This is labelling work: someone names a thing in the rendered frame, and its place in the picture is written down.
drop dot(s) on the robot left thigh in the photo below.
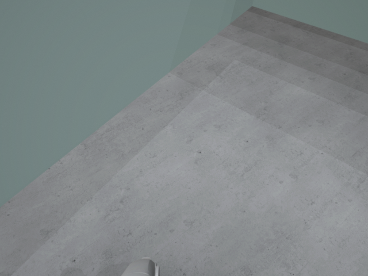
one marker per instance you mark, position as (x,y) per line
(142,267)

